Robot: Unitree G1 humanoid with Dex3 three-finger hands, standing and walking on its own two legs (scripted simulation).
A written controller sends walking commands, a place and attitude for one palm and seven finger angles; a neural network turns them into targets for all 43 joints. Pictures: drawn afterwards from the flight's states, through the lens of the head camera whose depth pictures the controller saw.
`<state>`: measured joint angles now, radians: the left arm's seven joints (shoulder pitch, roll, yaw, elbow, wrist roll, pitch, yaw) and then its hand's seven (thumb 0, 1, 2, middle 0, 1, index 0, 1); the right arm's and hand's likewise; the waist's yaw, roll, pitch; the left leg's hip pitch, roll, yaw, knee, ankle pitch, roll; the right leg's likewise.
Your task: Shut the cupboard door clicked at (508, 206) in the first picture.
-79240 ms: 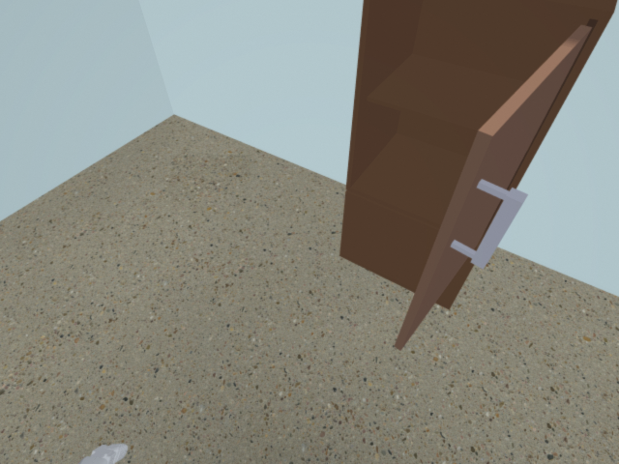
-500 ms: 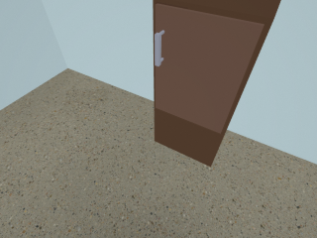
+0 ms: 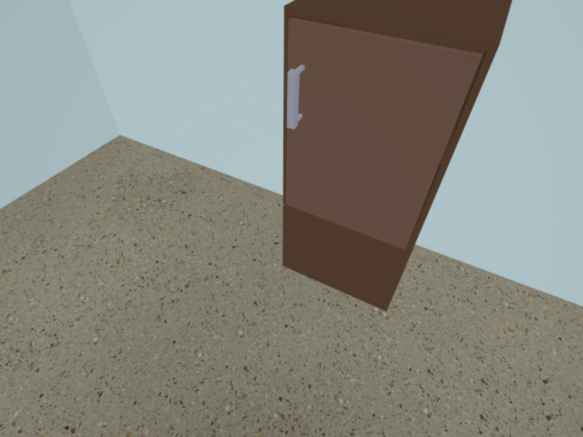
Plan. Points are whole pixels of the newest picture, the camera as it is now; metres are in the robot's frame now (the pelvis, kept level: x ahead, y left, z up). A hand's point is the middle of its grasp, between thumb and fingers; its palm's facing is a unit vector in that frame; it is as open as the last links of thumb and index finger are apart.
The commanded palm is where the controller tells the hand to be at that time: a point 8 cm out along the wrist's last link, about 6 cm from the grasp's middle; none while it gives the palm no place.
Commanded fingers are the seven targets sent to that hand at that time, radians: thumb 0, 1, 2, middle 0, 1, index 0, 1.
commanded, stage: let the arm hang, fingers relaxed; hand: left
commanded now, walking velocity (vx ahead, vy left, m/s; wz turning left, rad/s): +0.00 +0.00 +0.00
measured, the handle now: (296, 97) +0.89 +0.04 +0.05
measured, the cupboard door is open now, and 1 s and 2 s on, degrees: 0 0 0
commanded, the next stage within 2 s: look to check the result in 0.04 s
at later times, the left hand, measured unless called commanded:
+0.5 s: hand out of the picture -0.03 +0.17 -0.18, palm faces +0.04 -0.99 -0.17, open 7.4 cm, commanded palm none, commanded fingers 0.00 0.90 0.90 -0.20 -0.30 -0.20 -0.30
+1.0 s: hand out of the picture -0.01 +0.18 -0.18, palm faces +0.02 -0.98 -0.17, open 7.4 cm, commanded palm none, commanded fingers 0.00 0.90 0.90 -0.20 -0.30 -0.20 -0.30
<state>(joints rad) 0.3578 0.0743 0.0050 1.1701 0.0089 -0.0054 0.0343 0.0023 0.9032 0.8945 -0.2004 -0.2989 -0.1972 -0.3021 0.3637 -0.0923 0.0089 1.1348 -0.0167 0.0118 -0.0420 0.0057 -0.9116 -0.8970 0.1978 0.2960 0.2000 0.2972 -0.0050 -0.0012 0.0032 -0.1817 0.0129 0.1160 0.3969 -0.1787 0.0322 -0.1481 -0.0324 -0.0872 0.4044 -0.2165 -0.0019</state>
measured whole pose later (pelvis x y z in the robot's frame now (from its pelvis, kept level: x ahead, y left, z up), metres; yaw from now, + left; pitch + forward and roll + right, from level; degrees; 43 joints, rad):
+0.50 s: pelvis +0.00 +0.02 +0.00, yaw +0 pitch -2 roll +0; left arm 0.33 0.12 0.01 1.16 0.01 -0.01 0.04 0.00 0.90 0.89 -0.20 -0.30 -0.20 -0.30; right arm 0.34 -0.11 0.00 1.12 -0.01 0.01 -0.03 0.01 -0.91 -0.90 0.20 0.30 0.20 0.30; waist -0.01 0.00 0.02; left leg -0.18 -0.01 0.13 0.38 -0.17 0.06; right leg -0.16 -0.05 -0.07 0.40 -0.21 0.02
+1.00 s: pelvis +0.01 +0.02 +0.00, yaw -1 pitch -2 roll +0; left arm 0.30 0.13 0.01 1.15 0.01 -0.01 0.03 0.00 0.90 0.89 -0.20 -0.30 -0.20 -0.30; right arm 0.32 -0.13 0.00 1.13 -0.01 0.00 -0.03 0.01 -0.91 -0.90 0.20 0.30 0.20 0.30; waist -0.01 0.00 0.04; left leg -0.16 -0.01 0.14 0.37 -0.18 0.06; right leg -0.14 -0.06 -0.06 0.39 -0.21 0.03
